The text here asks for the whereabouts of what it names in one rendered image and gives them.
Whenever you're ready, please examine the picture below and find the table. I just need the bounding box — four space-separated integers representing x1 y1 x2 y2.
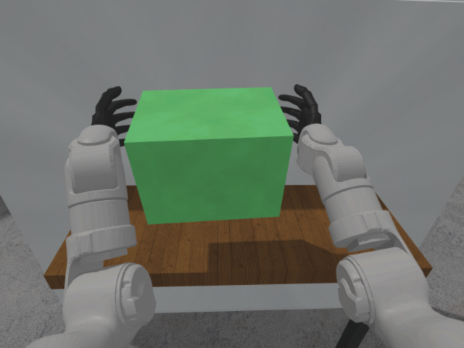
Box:
43 185 433 348

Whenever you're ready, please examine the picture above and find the left robot forearm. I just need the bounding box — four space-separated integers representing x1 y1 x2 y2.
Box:
62 125 137 327

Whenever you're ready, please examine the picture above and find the right robot upper arm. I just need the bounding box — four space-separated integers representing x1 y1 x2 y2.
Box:
336 247 464 348

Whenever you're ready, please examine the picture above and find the left robot upper arm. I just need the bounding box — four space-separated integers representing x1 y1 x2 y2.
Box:
26 262 157 348

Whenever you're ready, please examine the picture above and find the right robot forearm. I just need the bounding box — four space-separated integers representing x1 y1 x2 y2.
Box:
297 123 430 302

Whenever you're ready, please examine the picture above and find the carton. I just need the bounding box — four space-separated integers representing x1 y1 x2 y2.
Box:
124 87 294 225

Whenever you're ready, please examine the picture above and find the right robot hand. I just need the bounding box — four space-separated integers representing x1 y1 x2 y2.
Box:
278 84 322 144

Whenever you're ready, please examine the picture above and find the left robot hand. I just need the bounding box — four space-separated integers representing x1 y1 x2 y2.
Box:
91 86 137 147

